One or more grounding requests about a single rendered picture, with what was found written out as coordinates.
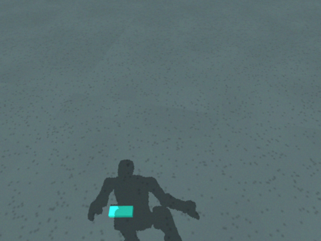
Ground small box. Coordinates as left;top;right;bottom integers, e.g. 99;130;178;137
108;206;133;217

